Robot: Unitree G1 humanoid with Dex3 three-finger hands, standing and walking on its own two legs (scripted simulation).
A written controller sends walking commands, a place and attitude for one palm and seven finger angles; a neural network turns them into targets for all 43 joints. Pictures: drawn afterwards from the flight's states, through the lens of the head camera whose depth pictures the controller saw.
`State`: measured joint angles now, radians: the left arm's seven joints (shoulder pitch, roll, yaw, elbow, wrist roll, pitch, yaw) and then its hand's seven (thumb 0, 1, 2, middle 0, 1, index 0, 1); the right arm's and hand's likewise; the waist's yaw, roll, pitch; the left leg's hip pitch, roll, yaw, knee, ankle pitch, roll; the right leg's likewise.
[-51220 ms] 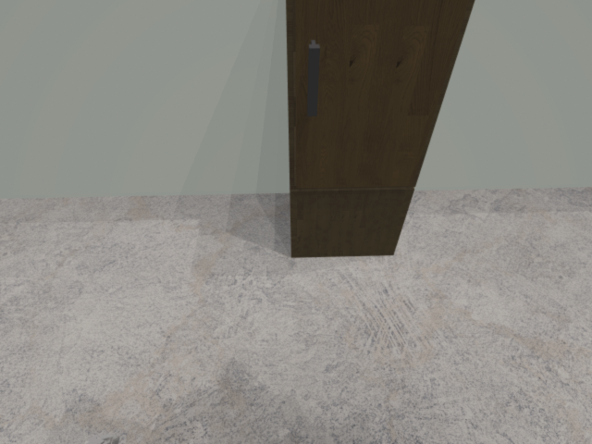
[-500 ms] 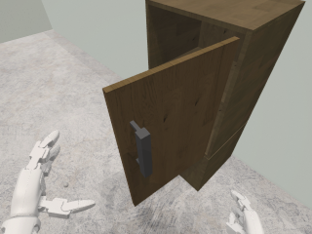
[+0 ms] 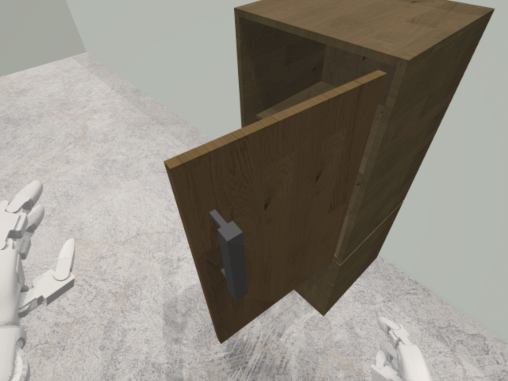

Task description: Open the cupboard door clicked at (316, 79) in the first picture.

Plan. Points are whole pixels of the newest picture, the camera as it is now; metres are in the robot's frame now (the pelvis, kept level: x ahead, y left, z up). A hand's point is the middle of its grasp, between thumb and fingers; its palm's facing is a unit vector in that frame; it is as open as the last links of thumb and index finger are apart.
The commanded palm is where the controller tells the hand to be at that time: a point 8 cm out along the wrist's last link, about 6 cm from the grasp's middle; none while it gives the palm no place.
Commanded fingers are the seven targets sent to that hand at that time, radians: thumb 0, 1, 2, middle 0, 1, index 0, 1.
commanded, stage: draw the hand back to the body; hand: left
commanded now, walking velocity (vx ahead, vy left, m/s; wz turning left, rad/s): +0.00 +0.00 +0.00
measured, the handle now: (227, 256) +0.29 +0.09 +0.05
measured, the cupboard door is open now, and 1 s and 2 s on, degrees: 83 83 83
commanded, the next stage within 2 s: step back with the hand held close in 0.36 s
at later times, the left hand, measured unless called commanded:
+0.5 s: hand (68, 273) +0.18 +0.25 +0.15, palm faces +0.46 -0.79 -0.39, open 7.5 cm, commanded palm +0.14 +0.29 +0.17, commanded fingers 0.00 0.90 0.90 -0.20 -0.30 -0.20 -0.30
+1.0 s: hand (28, 310) +0.14 +0.28 +0.15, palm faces +0.39 -0.75 -0.53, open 7.4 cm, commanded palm +0.08 +0.31 +0.17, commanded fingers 0.00 0.90 0.90 -0.20 -0.30 -0.20 -0.30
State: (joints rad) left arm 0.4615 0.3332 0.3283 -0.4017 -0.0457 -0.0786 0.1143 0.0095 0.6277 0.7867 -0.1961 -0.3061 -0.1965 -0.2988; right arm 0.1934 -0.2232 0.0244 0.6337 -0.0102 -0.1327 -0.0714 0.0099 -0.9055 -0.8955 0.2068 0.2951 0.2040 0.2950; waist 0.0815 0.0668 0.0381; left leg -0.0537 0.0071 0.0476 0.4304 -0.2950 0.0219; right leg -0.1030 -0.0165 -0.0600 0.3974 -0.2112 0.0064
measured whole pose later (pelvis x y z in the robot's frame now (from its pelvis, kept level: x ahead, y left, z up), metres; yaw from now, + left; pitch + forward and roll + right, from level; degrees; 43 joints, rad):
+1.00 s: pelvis -0.07 +0.02 -0.01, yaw -1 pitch -1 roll +0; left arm 0.55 0.42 0.45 -0.52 0.00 -0.18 0.14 0.02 0.89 0.90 -0.21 -0.31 -0.21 -0.30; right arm 0.22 -0.22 -0.02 0.52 0.00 -0.05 -0.09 0.01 -0.91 -0.90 0.21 0.29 0.20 0.29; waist 0.00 -0.02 0.07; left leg -0.31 -0.02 0.09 0.59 -0.26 0.06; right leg -0.37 -0.04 0.00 0.56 -0.16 0.03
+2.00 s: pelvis -0.26 -0.01 +0.00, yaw -2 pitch +1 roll +0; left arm 0.67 0.48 0.47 -0.62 -0.04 -0.18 0.15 0.02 0.89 0.90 -0.21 -0.31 -0.21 -0.30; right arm 0.20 -0.17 0.00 0.58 0.00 -0.14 -0.06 0.01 -0.91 -0.90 0.21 0.29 0.20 0.29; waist 0.00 -0.04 0.05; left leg -0.29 0.01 0.03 0.42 -0.14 0.01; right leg -0.29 0.02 -0.04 0.61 -0.40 0.02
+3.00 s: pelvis -0.34 -0.04 -0.01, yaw +5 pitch -2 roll -1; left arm 0.27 0.17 0.04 0.94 0.01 0.02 0.02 -0.03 1.01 0.90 -0.21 -0.31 -0.21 -0.30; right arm 0.23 -0.19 -0.02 0.97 -0.02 0.03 -0.02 0.00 -0.91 -0.90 0.20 0.29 0.20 0.29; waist 0.00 0.00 0.08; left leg -0.26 0.02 -0.04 0.57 -0.27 -0.01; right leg -0.26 0.05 -0.05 0.54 -0.26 -0.06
